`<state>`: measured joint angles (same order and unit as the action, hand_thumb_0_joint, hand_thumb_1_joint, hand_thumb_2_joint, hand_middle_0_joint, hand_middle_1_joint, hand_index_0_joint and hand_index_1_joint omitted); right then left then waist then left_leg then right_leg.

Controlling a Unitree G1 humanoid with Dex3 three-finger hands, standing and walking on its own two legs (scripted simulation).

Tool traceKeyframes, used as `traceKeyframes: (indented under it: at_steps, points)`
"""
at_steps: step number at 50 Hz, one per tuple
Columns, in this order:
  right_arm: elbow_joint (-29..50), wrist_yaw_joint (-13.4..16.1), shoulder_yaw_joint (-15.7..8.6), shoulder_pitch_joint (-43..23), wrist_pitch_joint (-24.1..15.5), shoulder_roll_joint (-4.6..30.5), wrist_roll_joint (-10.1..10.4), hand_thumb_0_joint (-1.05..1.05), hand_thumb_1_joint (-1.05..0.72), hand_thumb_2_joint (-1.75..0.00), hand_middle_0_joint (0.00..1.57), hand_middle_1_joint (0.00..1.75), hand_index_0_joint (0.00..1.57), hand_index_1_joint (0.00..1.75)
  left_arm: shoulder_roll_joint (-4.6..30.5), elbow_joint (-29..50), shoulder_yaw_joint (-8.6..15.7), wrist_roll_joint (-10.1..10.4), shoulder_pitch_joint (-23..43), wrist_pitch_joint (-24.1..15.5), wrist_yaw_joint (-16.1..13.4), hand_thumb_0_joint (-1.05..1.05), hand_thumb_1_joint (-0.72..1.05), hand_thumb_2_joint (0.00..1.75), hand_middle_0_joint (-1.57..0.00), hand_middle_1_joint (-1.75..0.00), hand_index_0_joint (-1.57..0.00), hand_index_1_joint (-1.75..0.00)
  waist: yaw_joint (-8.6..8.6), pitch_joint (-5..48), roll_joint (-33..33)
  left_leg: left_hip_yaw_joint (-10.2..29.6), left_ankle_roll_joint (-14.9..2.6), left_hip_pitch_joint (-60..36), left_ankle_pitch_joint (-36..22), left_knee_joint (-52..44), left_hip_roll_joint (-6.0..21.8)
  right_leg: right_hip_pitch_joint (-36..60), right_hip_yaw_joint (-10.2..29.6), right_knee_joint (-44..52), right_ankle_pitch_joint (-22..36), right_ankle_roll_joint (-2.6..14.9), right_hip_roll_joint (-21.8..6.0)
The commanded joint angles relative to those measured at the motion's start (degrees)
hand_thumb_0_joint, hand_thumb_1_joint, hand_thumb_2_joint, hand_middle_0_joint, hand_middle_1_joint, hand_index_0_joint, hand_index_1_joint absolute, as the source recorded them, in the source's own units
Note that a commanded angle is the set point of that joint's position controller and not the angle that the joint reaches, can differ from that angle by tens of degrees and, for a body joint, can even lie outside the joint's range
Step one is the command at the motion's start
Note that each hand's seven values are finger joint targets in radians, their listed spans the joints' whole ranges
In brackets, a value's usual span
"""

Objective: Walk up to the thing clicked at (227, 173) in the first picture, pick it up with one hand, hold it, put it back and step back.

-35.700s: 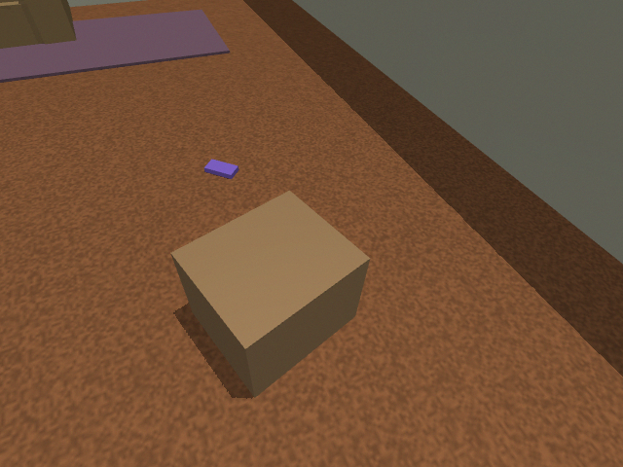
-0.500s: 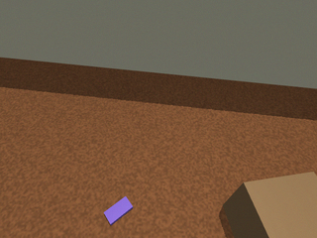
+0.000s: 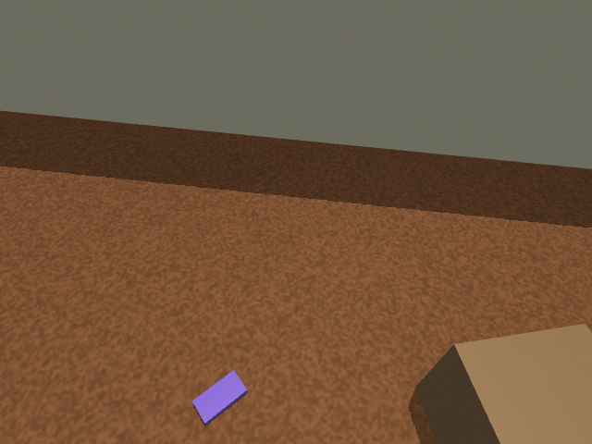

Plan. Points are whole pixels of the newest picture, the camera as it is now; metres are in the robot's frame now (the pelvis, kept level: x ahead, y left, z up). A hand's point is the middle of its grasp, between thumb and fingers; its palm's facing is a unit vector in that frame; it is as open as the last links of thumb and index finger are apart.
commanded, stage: walk up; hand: left
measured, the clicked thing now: (220, 396) +0.40 +0.20 -0.77
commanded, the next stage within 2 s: stand in 0.10 s
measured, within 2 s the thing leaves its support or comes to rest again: neither
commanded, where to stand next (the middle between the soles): +0.01 +0.02 m, yaw +1 degrees
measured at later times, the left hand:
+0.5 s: hand out of the picture +0.08 +0.24 -0.16, palm faces -0.04 -0.94 -0.33, open 7.4 cm
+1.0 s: hand out of the picture +0.10 +0.24 -0.15, palm faces -0.03 -0.94 -0.35, open 7.4 cm
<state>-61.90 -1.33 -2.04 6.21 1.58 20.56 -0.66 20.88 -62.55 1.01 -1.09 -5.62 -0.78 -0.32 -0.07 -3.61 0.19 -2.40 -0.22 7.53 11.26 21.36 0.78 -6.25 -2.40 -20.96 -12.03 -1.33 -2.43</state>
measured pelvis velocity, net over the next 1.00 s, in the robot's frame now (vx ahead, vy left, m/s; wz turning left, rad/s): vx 0.02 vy -0.02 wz -0.01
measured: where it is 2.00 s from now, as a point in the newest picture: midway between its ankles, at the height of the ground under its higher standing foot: outside the picture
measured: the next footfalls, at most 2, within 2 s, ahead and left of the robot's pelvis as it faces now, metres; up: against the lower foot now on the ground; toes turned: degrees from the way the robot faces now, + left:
none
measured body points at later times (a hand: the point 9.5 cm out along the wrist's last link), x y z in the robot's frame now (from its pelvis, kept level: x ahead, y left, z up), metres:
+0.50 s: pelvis +0.01 -0.01 +0.00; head +0.01 -0.01 +0.45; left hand +0.08 +0.29 -0.13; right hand +0.08 -0.31 -0.13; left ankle +0.01 +0.12 -0.75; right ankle -0.01 -0.13 -0.75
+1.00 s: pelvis +0.02 -0.02 +0.00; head +0.02 -0.02 +0.45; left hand +0.10 +0.28 -0.13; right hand +0.09 -0.32 -0.13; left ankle +0.01 +0.12 -0.75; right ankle -0.01 -0.13 -0.75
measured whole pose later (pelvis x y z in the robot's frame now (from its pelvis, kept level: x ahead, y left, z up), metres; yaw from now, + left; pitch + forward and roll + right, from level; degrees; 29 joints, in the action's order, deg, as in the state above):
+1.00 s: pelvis +0.02 -0.02 +0.00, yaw +0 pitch -2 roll +0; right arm -64.8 -0.1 0.0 6.2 -0.7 20.0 -0.8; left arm 20.1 -63.5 0.0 -0.6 -7.0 -0.8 0.1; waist -0.5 -1.9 0.3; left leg -2.3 1.5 4.4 10.7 17.5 2.4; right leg -3.3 -2.5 -17.2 -11.6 -0.1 -0.7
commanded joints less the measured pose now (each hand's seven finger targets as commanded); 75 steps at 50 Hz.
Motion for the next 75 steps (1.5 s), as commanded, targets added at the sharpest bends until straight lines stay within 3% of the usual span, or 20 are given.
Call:
traceKeyframes:
  at_steps: [1,4,5,7,14,20,25,31,33,40,65,70,75]
  points:
    - [4.23,0.63,-2.81,-2.04,-1.12,12.54,0.07,0.00,-0.90,-0.90,0.20,0.30,0.20,0.30,13.06,3.41,2.49,-0.10,2.71,-1.09,-0.87,0.00,0.90,0.90,-0.20,-0.30,-0.20,-0.30,0.10,5.20,0.42,6.60,-2.43,-1.01,-8.33,-3.67,6.51,0.55,5.08,2.33,9.42,3.11,-5.65]
    - [4.23,0.64,-2.69,-2.52,-1.18,12.24,0.13,0.00,-0.90,-0.90,0.20,0.30,0.20,0.30,12.76,3.31,2.37,-0.02,1.98,-1.16,-0.82,0.00,0.90,0.90,-0.20,-0.30,-0.20,-0.30,0.53,5.30,0.75,6.74,-2.29,-1.83,-8.61,-3.67,6.53,-0.07,5.14,3.06,9.10,3.06,-5.67]
    - [3.34,0.94,-1.40,-1.83,-2.03,10.56,-0.05,0.00,-0.90,-0.90,0.20,0.30,0.20,0.30,10.75,2.37,1.23,0.45,1.88,-0.90,-0.38,0.00,0.90,0.90,-0.20,-0.30,-0.20,-0.30,-0.28,6.47,-0.85,7.17,-1.63,-2.07,-5.66,-6.43,7.51,0.24,5.10,4.64,4.80,2.51,-5.65]
    - [2.94,1.16,-1.51,-2.90,-2.57,11.49,-0.20,0.00,-0.90,-0.90,0.20,0.30,0.20,0.30,10.85,2.53,1.28,0.08,2.31,-0.78,-0.18,0.00,0.90,0.90,-0.20,-0.30,-0.20,-0.30,-0.06,4.89,0.10,7.44,-1.31,-1.93,-4.82,-6.75,7.56,-0.29,5.27,5.14,3.69,2.37,-5.49]
    - [1.68,1.43,-1.34,-2.05,-3.31,11.80,-0.16,0.00,-0.90,-0.90,0.20,0.30,0.20,0.30,11.52,2.09,1.36,0.35,1.23,-1.27,-0.11,0.00,0.90,0.90,-0.20,-0.30,-0.20,-0.30,-0.11,4.56,0.26,6.44,-1.16,-2.98,-10.61,-6.10,7.69,0.83,5.65,5.70,8.88,2.32,-6.15]
    - [1.32,1.54,-1.00,-1.85,-3.55,11.40,-0.02,0.00,-0.90,-0.90,0.20,0.30,0.20,0.30,11.45,1.99,1.34,0.30,0.36,-1.28,-0.14,0.00,0.90,0.90,-0.20,-0.30,-0.20,-0.30,-0.26,4.66,0.69,5.84,-0.77,-3.50,-10.52,-6.38,7.50,1.11,5.67,6.11,10.44,2.28,-6.17]
    - [1.03,1.65,-0.75,-1.92,-3.39,11.12,-0.04,0.00,-0.90,-0.90,0.20,0.30,0.20,0.30,11.46,1.80,1.37,0.29,0.08,-1.23,-0.16,0.00,0.90,0.90,-0.20,-0.30,-0.20,-0.30,-0.24,3.56,0.41,5.79,-0.48,-3.32,-8.01,-6.73,7.30,-0.14,5.71,6.81,8.17,2.10,-5.90]
    - [0.90,1.75,-0.72,-2.06,-3.43,11.31,0.02,0.00,-0.90,-0.90,0.20,0.30,0.20,0.30,11.23,2.06,1.18,0.43,0.25,-1.24,-0.23,0.00,0.90,0.90,-0.20,-0.30,-0.20,-0.30,-0.24,4.51,0.05,5.70,-0.30,-3.91,-11.57,-6.08,7.63,0.68,5.52,6.19,11.22,2.31,-5.97]
    - [0.80,1.74,-0.57,-1.93,-3.35,11.36,-0.06,0.00,-0.90,-0.90,0.20,0.30,0.20,0.30,11.26,1.88,1.15,0.43,0.32,-1.22,-0.14,0.00,0.90,0.90,-0.20,-0.30,-0.20,-0.30,-0.38,4.17,0.17,5.42,-0.37,-3.21,-9.82,-6.10,7.45,0.86,5.86,6.67,10.74,2.21,-6.07]
    - [0.69,1.83,-0.49,-1.92,-3.50,11.64,0.06,0.00,-0.90,-0.90,0.20,0.30,0.20,0.30,11.67,2.12,1.26,0.49,0.22,-1.35,-0.31,0.00,0.90,0.90,-0.20,-0.30,-0.20,-0.30,-0.15,6.32,0.27,5.22,-0.49,-5.30,-15.44,-5.09,8.05,2.47,5.55,5.33,16.83,2.27,-6.35]
    - [0.80,1.78,-0.39,-1.85,-3.10,11.29,-0.02,0.00,-0.90,-0.90,0.20,0.30,0.20,0.30,11.65,1.96,1.43,0.53,0.64,-1.12,-0.23,0.00,0.90,0.90,-0.20,-0.30,-0.20,-0.30,-0.23,3.80,0.61,4.94,-0.16,-3.47,-8.37,-6.36,7.64,1.10,6.12,7.06,10.30,2.69,-5.85]
    - [0.85,1.83,-0.39,-1.69,-3.28,11.43,-0.02,0.00,-0.90,-0.90,0.20,0.30,0.20,0.30,11.80,2.07,1.38,0.50,0.53,-1.22,-0.21,0.00,0.90,0.90,-0.20,-0.30,-0.20,-0.30,-0.13,6.04,0.24,4.86,-0.36,-4.85,-11.82,-5.40,8.00,2.10,6.08,6.04,14.23,2.69,-6.03]
    - [0.44,1.90,-0.06,-1.31,-3.16,11.37,-0.02,0.00,-0.90,-0.90,0.20,0.30,0.20,0.30,11.53,1.68,1.25,0.63,0.57,-1.06,-0.17,0.00,0.90,0.90,-0.20,-0.30,-0.20,-0.30,-0.13,3.70,0.11,4.89,-0.34,-3.61,-9.73,-6.21,7.86,0.93,6.14,6.40,11.73,2.68,-5.85]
